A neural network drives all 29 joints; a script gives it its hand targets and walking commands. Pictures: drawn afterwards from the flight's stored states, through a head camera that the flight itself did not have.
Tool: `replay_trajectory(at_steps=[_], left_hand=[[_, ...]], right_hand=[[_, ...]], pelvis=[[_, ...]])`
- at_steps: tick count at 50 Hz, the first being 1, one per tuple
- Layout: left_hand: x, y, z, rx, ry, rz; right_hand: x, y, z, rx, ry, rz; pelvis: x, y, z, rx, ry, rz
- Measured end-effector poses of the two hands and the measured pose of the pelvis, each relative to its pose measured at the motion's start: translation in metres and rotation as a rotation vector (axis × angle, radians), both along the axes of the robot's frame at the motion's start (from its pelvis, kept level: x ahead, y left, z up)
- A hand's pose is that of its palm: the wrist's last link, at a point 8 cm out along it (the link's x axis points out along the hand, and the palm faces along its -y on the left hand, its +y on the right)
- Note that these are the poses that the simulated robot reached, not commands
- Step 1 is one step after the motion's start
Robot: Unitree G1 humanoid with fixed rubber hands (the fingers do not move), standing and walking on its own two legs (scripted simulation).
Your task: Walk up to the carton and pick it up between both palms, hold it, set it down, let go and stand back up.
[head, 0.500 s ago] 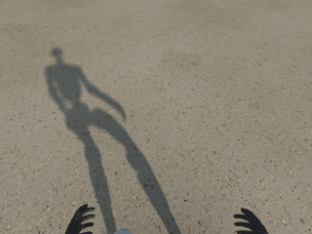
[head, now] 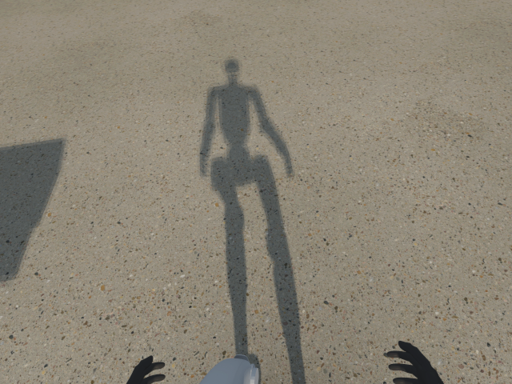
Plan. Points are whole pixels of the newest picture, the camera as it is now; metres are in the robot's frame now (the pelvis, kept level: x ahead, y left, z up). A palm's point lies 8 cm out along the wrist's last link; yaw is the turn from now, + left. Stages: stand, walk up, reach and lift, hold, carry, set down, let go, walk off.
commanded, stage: walk up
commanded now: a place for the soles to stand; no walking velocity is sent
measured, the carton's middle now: out of the picture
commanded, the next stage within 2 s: none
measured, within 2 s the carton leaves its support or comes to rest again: neither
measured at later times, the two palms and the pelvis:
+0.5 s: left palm out of the picture -0.04 +0.46 -0.12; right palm (240, 348) +0.21 +0.04 -0.10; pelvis -0.04 +0.16 -0.01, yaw +32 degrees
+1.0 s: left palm out of the picture -0.20 +0.49 -0.09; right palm (80, 341) +0.24 +0.32 -0.10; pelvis -0.05 +0.30 +0.01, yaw +61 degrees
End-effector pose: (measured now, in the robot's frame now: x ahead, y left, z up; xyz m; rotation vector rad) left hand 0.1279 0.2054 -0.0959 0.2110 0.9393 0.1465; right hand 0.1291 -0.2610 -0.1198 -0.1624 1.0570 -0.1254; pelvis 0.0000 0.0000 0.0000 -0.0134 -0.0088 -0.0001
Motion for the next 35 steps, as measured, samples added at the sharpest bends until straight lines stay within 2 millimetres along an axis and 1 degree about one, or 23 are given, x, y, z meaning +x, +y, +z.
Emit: replay_trajectory(at_steps=[4, 8, 10, 12, 14, 16, 18, 21, 23, 26, 31, 35], left_hand=[[-0.034, 0.033, 0.012, 0.015, -0.022, 0.126], [-0.062, 0.070, 0.015, 0.017, -0.042, 0.217], [-0.076, 0.092, 0.014, 0.017, -0.047, 0.255], [-0.090, 0.117, 0.010, 0.013, -0.052, 0.293], [-0.104, 0.145, 0.001, 0.011, -0.056, 0.327], [-0.118, 0.176, -0.012, 0.012, -0.056, 0.357], [-0.134, 0.205, -0.024, 0.014, -0.034, 0.386], [-0.149, 0.236, -0.027, 0.014, -0.036, 0.455], [-0.157, 0.247, -0.024, 0.014, -0.052, 0.493], [-0.172, 0.253, -0.022, -0.001, -0.041, 0.533], [-0.198, 0.249, -0.020, -0.045, 0.028, 0.610], [-0.217, 0.245, -0.015, -0.048, 0.056, 0.690]], right_hand=[[0.016, 0.031, 0.003, 0.021, 0.012, 0.136], [0.034, 0.072, 0.005, 0.045, 0.008, 0.233], [0.046, 0.099, 0.007, 0.055, -0.008, 0.285], [0.058, 0.131, 0.010, 0.061, -0.035, 0.348], [0.070, 0.165, 0.013, 0.055, -0.073, 0.413], [0.082, 0.200, 0.012, 0.042, -0.125, 0.464], [0.088, 0.232, 0.011, 0.041, -0.161, 0.493], [0.085, 0.268, 0.016, 0.025, -0.163, 0.530], [0.082, 0.284, 0.019, 0.002, -0.142, 0.551], [0.078, 0.302, 0.020, -0.011, -0.110, 0.568], [0.076, 0.337, 0.015, 0.007, -0.053, 0.610], [0.081, 0.369, 0.003, 0.035, -0.004, 0.681]], pelvis=[[-0.007, 0.017, 0.007, -0.010, -0.008, 0.108], [-0.014, 0.040, 0.008, -0.013, -0.010, 0.206], [-0.017, 0.054, 0.006, -0.017, -0.008, 0.254], [-0.020, 0.071, 0.003, -0.027, -0.005, 0.297], [-0.023, 0.091, -0.004, -0.038, -0.001, 0.335], [-0.025, 0.114, -0.016, -0.047, -0.002, 0.376], [-0.031, 0.129, -0.024, -0.035, -0.012, 0.416], [-0.035, 0.144, -0.022, -0.026, -0.001, 0.484], [-0.036, 0.153, -0.018, -0.017, 0.008, 0.522], [-0.035, 0.170, -0.011, -0.004, 0.014, 0.575], [-0.031, 0.197, -0.003, 0.005, 0.023, 0.655], [-0.026, 0.216, -0.003, 0.012, 0.027, 0.721]])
